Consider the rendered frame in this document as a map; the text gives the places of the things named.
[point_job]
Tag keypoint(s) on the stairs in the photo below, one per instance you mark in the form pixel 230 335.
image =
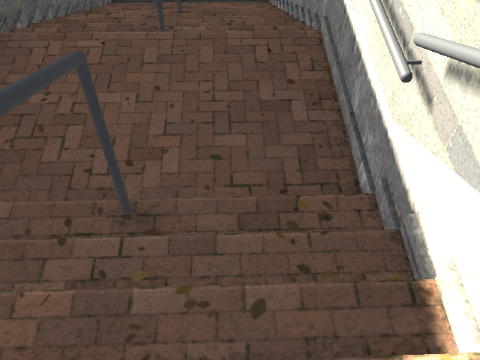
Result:
pixel 299 277
pixel 196 16

